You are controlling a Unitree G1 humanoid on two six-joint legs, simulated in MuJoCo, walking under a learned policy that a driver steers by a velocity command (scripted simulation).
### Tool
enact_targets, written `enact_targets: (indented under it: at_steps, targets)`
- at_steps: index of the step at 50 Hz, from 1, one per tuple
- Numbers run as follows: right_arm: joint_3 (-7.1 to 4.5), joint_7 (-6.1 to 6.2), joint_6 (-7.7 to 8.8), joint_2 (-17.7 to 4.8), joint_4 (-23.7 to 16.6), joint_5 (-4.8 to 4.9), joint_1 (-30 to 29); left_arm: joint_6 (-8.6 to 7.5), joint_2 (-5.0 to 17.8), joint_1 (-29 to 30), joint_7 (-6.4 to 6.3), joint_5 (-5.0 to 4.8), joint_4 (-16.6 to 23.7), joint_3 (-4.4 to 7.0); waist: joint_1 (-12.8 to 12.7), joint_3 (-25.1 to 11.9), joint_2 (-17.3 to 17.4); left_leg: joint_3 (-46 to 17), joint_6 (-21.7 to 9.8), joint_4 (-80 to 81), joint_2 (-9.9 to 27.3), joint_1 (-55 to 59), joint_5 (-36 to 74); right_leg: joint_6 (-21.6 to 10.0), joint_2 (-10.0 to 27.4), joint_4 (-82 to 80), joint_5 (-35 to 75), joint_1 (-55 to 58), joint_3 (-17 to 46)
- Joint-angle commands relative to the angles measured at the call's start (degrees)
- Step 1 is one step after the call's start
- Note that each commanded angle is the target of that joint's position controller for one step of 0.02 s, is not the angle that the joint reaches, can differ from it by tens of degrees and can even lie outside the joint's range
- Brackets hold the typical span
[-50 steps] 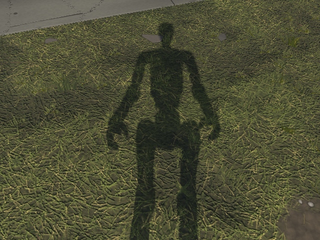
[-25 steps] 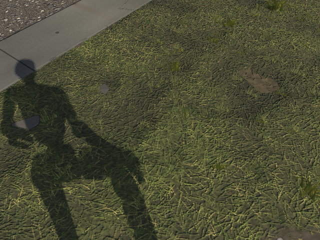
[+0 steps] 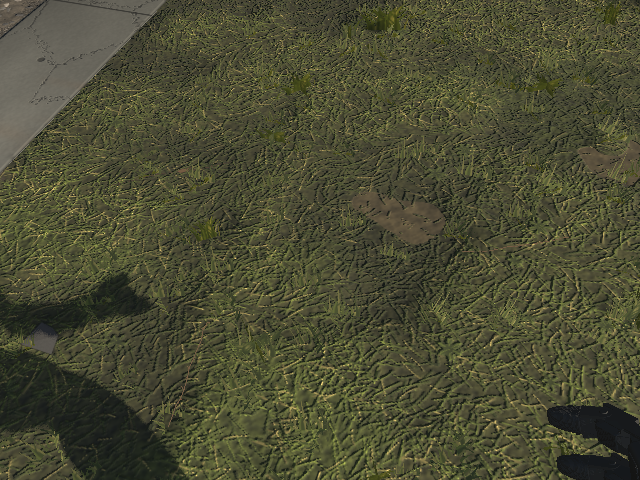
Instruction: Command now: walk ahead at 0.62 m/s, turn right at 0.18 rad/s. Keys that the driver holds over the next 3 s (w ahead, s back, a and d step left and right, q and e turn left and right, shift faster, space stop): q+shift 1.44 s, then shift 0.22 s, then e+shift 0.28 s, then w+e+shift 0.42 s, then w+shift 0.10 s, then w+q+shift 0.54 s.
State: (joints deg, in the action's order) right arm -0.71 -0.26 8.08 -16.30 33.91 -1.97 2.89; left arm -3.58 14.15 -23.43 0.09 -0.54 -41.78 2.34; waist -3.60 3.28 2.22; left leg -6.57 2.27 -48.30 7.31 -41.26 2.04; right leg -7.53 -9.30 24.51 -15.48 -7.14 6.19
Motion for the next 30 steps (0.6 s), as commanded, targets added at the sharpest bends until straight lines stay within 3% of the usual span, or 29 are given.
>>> enact_targets:
  at_steps: [1, 3, 5, 6, 7, 8, 9, 10, 11, 12, 13, 14, 15, 17, 19, 21, 23, 25, 30]
  targets:
    - [0.11, -1.18, 0.65, -0.6, -2.0, 0.4, -2.7, -1.15, 8.0, 0.3, -0.76, -0.45, 1.5, 1.86, -2.3, 0.0, -4.7, 8.9, -0.5, 14.1, -5.6, 19.1, 20.8, -4.7, 9.2, -8.9, 19.3, -15.5, 1.9]
    - [-0.82, -1.82, 0.61, -2.9, -3.1, 1.71, -4.9, -1.02, 8.7, -0.6, -0.64, -0.59, -0.3, 1.89, -3.2, 0.4, -6.5, 7.6, -2.6, 19.1, -5.8, 15.8, 19.5, -3.8, 12.1, -5.8, 18.7, -7.8, 2.6]
    - [-1.93, -2.75, 0.52, -5.1, -2.4, 2.06, -2.5, -0.62, 8.7, 0.1, -0.97, 0.56, -1.3, 1.84, -1.4, -1.1, -6.5, 6.9, -5.1, 19.5, -7.0, 15.1, 14.5, -2.3, 15.0, -0.7, 25.4, -1.1, 2.6]
    - [-2.78, -3.03, 0.39, -6.6, -1.0, 2.14, 2.7, -0.37, 9.6, 1.9, -1.14, 1.37, -0.9, 2.04, 1.3, -3.7, -7.0, 7.1, -6.2, 18.5, -8.8, 17.9, 10.2, -1.2, 15.8, 3.6, 35.0, 1.8, 2.2]
    - [-3.96, -3.26, 0.31, -8.5, 1.1, 2.1, 11.2, 0.09, 10.6, 5.5, -1.36, 1.64, 0.3, 2.28, 6.3, -7.3, -7.1, 8.2, -7.1, 18.7, -10.5, 23.4, 7.5, 0.7, 14.7, 12.5, 44.7, 3.7, 0.4]
    - [-4.71, -3.16, 0.12, -10.1, 2.9, 1.93, 19.9, 0.45, 10.3, 8.6, -1.63, 2.01, 1.8, 2.16, 11.0, -11.4, -5.1, 6.6, -7.7, 19.4, -8.7, 32.5, 14.7, 3.2, 11.7, 28.3, 41.7, -0.1, -2.2]
    - [-4.88, -3.04, -0.18, -14.0, 1.5, 0.95, 18.7, 0.4, 4.6, -1.0, -1.45, 3.02, 3.0, 1.02, 4.1, -18.5, 12.6, -12.1, -15.4, 14.8, 3.7, 49.6, 34.2, 7.8, 3.9, 52.9, -2.0, -16.4, -5.3]
    - [-4.78, -2.94, -0.6, -14.2, -0.8, 0.27, 16.1, 0.19, 4.4, -9.3, -0.28, 1.53, 2.8, -0.27, 1.6, -27.9, 17.2, -39.2, -24.7, 22.9, 13.5, 62.6, 23.1, 10.3, -0.5, 65.3, -20.6, -30.0, 0.9]
    - [-5.05, -2.45, -1.92, -11.6, -3.0, 1.32, 13.4, 0.55, 9.8, -4.7, 0.11, 0.83, 2.7, 0.6, 5.0, -28.4, 7.5, -39.9, -22.5, 26.1, 11.6, 59.7, 0.8, 9.4, 3.6, 67.6, -15.7, -31.9, 4.7]
    - [-4.21, -1.9, -3.34, -8.9, -3.6, 2.14, 11.4, 1.06, 11.3, 4.6, -0.03, 0.97, 5.1, 1.21, 6.5, -20.3, -1.0, -33.2, -18.7, 28.2, 7.6, 49.5, -10.5, 8.7, 5.2, 63.1, -11.3, -32.9, 3.0]
    - [-3.93, -1.6, -4.17, -8.9, -3.8, 2.14, 9.8, 1.53, 10.3, 8.8, -0.49, 1.33, 6.7, 1.11, 5.0, -13.6, -4.9, -30.2, -17.4, 30.2, 5.4, 39.8, -13.4, 8.5, 6.0, 58.9, -9.0, -33.7, 2.4]
    - [-4.07, -1.2, -4.56, -9.2, -4.0, 1.89, 8.6, 2.09, 9.8, 9.9, -0.97, 1.87, 7.4, 1.12, 3.4, -10.9, -4.8, -27.9, -16.4, 31.6, 2.8, 33.3, -13.0, 8.3, 7.2, 53.8, -7.4, -31.6, 2.8]
    - [-4.04, -0.94, -5.01, -8.8, -4.2, 1.61, 7.4, 2.56, 9.2, 9.2, -1.21, 1.9, 7.2, 1.19, 1.8, -9.2, -2.4, -24.6, -15.1, 32.6, 0.0, 28.5, -11.6, 8.2, 7.8, 48.9, -6.7, -28.6, 2.6]
    - [-4.14, -0.53, -5.58, -8.2, -4.1, 1.87, 6.7, 2.57, 7.1, 8.3, -2.0, 2.1, 6.2, 0.85, 1.1, -8.6, 0.4, -20.1, -14.3, 31.8, -2.9, 24.9, -1.9, 9.0, 7.3, 39.9, -6.5, -26.0, 1.2]
    - [-4.81, 0.38, -6.29, -9.7, -3.3, 2.16, 8.6, 2.44, 6.3, 10.0, -2.54, 2.38, 6.2, 0.75, 1.8, -11.3, 0.8, -19.9, -14.7, 29.9, -2.9, 25.8, 6.0, 10.6, 6.1, 34.8, -5.3, -25.4, 1.6]
    - [-5.42, 1.4, -7.57, -11.1, -3.5, 2.88, 8.6, 2.77, 6.9, 11.7, -2.76, 1.96, 6.1, 1.07, 2.2, -12.9, 1.3, -21.4, -13.6, 29.5, -3.2, 26.9, -0.4, 11.6, 5.6, 31.7, -1.8, -26.2, 2.9]
    - [-5.57, 2.27, -8.87, -11.1, -4.0, 3.54, 7.9, 2.98, 7.3, 14.5, -2.77, 1.4, 6.4, 1.32, 3.0, -11.5, 2.8, -22.9, -11.8, 30.4, -4.5, 26.2, -11.6, 11.9, 5.2, 27.9, 1.3, -26.7, 3.9]
    - [-5.75, 2.75, -9.83, -10.9, -4.0, 3.47, 8.3, 2.59, 7.3, 17.2, -2.6, 1.14, 6.7, 1.47, 4.0, -9.5, 4.8, -24.3, -11.0, 31.1, -5.7, 25.8, -18.8, 11.8, 4.7, 23.7, 2.7, -26.0, 4.5]
    - [-6.62, 2.91, -10.98, -10.8, -4.4, 3.11, 9.2, 0.31, 7.8, 21.2, -1.61, 0.47, 6.9, 2.04, 5.9, -7.9, 7.7, -28.9, -11.2, 28.8, -6.3, 28.8, -16.3, 11.1, 3.4, 11.8, 1.8, -20.1, 5.1]
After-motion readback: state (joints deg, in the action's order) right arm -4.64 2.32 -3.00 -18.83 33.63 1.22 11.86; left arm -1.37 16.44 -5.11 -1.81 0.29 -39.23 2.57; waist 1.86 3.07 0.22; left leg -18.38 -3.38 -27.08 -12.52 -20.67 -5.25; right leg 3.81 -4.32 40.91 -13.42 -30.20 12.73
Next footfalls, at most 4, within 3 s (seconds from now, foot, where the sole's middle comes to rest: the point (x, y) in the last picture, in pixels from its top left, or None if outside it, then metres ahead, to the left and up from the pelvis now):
0.16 left None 0.38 0.15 -0.78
0.68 right None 0.48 -0.01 -0.78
1.20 left None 0.26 0.15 -0.78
1.68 right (300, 475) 0.49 0.14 -0.78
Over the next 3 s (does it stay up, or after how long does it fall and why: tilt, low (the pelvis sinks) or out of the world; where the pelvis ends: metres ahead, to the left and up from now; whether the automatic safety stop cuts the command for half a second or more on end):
stays up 0.89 0.59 -0.04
